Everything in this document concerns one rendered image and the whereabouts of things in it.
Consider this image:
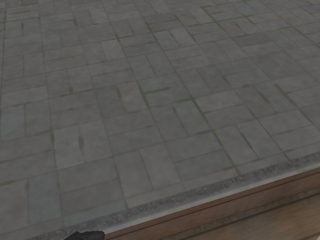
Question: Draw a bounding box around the robot left hand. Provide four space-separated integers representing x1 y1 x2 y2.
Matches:
64 230 105 240

